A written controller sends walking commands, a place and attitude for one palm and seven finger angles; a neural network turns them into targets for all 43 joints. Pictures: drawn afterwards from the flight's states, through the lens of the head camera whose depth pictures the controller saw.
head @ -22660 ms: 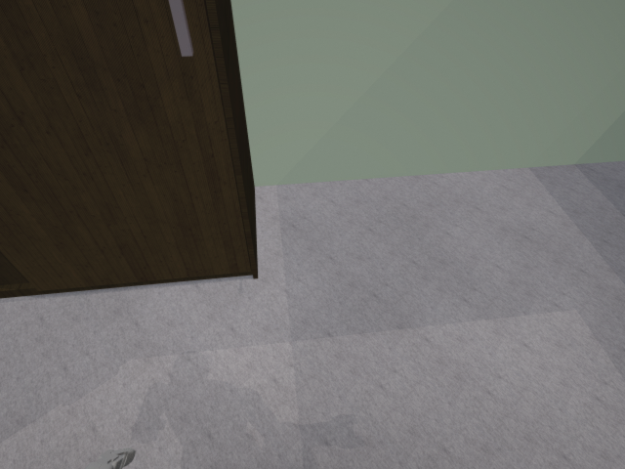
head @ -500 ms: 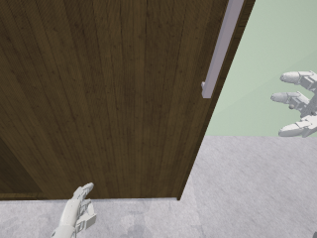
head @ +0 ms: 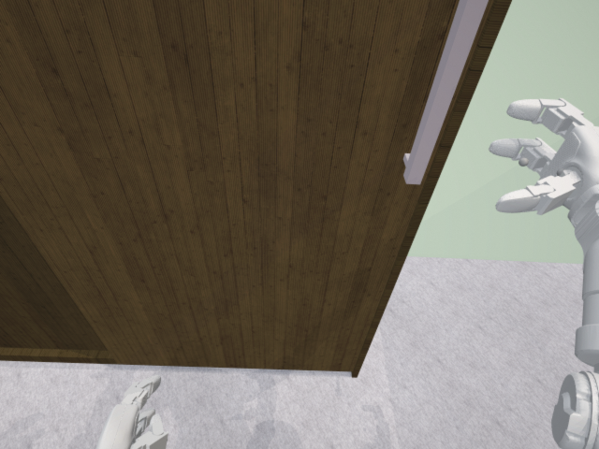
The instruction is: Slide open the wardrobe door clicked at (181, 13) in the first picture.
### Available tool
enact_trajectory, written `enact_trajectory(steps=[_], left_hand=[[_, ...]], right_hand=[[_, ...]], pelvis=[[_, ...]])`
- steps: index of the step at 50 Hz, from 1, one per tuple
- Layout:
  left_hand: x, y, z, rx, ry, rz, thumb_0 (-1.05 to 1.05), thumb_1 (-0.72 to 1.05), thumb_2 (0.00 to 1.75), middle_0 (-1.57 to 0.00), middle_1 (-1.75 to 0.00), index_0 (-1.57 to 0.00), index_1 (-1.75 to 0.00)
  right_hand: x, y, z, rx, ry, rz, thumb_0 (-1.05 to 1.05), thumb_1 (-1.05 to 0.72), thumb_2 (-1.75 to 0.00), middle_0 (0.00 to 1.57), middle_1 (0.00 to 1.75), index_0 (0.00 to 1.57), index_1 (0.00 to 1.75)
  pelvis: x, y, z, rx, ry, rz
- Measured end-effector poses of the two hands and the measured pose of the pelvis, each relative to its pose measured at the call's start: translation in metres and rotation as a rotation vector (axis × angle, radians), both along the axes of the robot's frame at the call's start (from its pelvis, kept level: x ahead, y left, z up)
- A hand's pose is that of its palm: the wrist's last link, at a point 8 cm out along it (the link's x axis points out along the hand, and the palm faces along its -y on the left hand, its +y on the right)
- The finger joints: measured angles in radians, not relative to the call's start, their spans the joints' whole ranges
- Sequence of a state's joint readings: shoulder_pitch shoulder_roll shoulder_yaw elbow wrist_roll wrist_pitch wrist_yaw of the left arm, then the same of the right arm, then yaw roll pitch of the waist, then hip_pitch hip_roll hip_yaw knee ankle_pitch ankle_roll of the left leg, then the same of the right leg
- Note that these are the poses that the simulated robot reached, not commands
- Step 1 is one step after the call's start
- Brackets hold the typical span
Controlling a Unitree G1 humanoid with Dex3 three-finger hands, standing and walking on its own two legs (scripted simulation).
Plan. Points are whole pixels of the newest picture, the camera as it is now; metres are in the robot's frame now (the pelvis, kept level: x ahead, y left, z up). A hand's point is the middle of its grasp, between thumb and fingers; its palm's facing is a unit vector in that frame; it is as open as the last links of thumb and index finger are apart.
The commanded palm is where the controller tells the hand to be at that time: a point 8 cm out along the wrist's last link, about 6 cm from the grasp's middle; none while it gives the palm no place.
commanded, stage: move the hooked fingers beside the handle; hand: right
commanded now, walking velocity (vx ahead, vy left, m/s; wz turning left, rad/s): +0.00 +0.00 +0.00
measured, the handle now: (436, 90) +0.52 -0.14 +0.27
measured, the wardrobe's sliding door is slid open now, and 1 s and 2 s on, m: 0.00 0.00 0.00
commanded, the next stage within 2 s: feel for the door with the fingertips in 1.30 s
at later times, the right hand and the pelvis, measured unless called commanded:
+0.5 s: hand (482, 130) +0.46 -0.20 +0.24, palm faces -0.02 +1.00 -0.02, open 14.0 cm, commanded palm +0.45 -0.26 +0.25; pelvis +0.01 +0.00 +0.00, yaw +1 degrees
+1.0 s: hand (502, 138) +0.45 -0.22 +0.24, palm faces -0.01 +1.00 -0.02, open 14.0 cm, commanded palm +0.43 -0.26 +0.24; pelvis +0.02 +0.00 +0.00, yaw +1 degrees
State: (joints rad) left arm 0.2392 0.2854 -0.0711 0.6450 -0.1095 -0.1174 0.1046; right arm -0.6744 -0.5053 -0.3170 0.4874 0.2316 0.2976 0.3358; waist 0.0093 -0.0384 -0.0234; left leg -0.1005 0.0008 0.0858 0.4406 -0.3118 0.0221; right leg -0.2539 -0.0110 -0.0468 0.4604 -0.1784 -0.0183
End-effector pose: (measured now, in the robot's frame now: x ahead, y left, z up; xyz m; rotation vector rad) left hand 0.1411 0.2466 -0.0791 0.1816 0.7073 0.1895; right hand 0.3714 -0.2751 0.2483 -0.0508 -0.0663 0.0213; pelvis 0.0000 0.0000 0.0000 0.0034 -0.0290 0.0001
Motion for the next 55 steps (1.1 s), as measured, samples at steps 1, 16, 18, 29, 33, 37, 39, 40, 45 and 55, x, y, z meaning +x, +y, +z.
enact_trajectory(steps=[1, 16, 18, 29, 33, 37, 39, 40, 45, 55], left_hand=[[-0.003, 0.002, 0.0, 0.0, 0.004, 0.007, 0.01, 0.9, 0.9, -0.2, -0.3, -0.21, -0.3], [-0.037, 0.02, -0.015, 0.006, 0.12, 0.087, 0.01, 0.91, 0.9, -0.2, -0.3, -0.21, -0.3], [-0.04, 0.021, -0.016, 0.009, 0.132, 0.093, 0.01, 0.91, 0.9, -0.2, -0.3, -0.21, -0.3], [-0.057, 0.027, -0.021, 0.013, 0.199, 0.14, 0.01, 0.91, 0.9, -0.2, -0.3, -0.21, -0.3], [-0.062, 0.028, -0.022, 0.007, 0.217, 0.154, 0.01, 0.91, 0.9, -0.2, -0.3, -0.21, -0.3], [-0.062, 0.028, -0.023, 0.003, 0.225, 0.16, 0.01, 0.91, 0.9, -0.2, -0.3, -0.21, -0.3], [-0.059, 0.027, -0.021, 0.002, 0.221, 0.159, 0.01, 0.91, 0.9, -0.2, -0.3, -0.21, -0.3], [-0.057, 0.027, -0.021, 0.002, 0.217, 0.156, 0.01, 0.91, 0.9, -0.2, -0.3, -0.21, -0.3], [-0.043, 0.025, -0.017, 0.007, 0.185, 0.13, 0.01, 0.91, 0.9, -0.2, -0.3, -0.21, -0.3], [-0.017, 0.015, -0.009, 0.013, 0.111, 0.075, 0.01, 0.91, 0.9, -0.2, -0.3, -0.21, -0.3]], right_hand=[[0.003, 0.002, 0.002, 0.002, -0.005, 0.0, -0.02, 0.5, -0.29, 0.3, 1.2, 0.3, 1.2], [0.045, 0.017, -0.002, 0.019, 0.041, 0.004, -0.01, 0.5, -0.29, 0.3, 1.2, 0.3, 1.2], [0.051, 0.019, -0.003, 0.024, 0.044, 0.004, -0.02, 0.5, -0.29, 0.3, 1.2, 0.3, 1.2], [0.082, 0.026, -0.002, 0.042, 0.053, -0.004, -0.02, 0.5, -0.3, 0.3, 1.2, 0.3, 1.2], [0.084, 0.024, -0.003, 0.033, 0.042, -0.001, -0.01, 0.5, -0.3, 0.32, 1.22, 0.3, 1.2], [0.081, 0.018, -0.008, 0.045, 0.051, -0.007, -0.01, 0.5, -0.3, 0.32, 1.21, 0.31, 1.2], [0.078, 0.014, -0.011, 0.045, 0.051, -0.014, -0.01, 0.5, -0.3, 0.31, 1.21, 0.31, 1.2], [0.076, 0.011, -0.011, 0.042, 0.048, -0.019, -0.01, 0.5, -0.3, 0.31, 1.21, 0.3, 1.2], [0.064, 0.003, -0.007, 0.027, 0.016, -0.025, -0.02, 0.5, -0.3, 0.3, 1.2, 0.3, 1.2], [0.056, 0.009, -0.005, 0.05, 0.051, 0.004, -0.01, 0.5, -0.29, 0.3, 1.2, 0.3, 1.2]], pelvis=[[0.0, 0.0, 0.0, 0.0, 0.001, 0.002], [0.008, 0.004, 0.0, -0.003, 0.032, 0.016], [0.009, 0.004, 0.0, -0.003, 0.038, 0.017], [0.017, 0.004, 0.0, -0.004, 0.071, 0.032], [0.021, 0.003, 0.0, -0.006, 0.075, 0.04], [0.024, 0.003, 0.0, -0.007, 0.075, 0.044], [0.024, 0.003, 0.0, -0.007, 0.073, 0.045], [0.024, 0.003, 0.0, -0.007, 0.072, 0.045], [0.023, 0.002, -0.001, -0.004, 0.064, 0.037], [0.013, -0.002, -0.001, 0.004, 0.058, 0.015]])
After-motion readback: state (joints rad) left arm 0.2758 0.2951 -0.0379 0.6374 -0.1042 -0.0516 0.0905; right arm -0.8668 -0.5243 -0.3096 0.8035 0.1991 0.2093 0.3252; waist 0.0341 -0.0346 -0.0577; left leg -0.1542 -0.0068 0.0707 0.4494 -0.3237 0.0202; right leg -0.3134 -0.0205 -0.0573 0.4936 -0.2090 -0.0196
